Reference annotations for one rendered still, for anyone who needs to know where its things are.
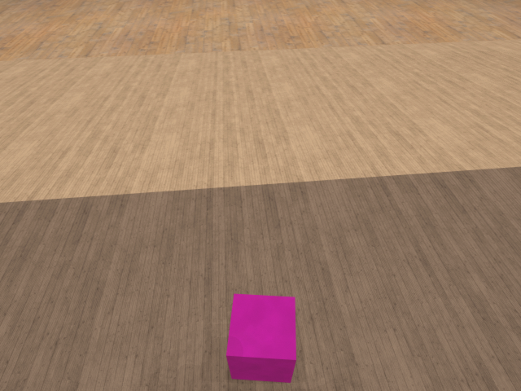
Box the carton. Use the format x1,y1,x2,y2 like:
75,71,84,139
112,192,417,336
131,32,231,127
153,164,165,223
226,294,296,383

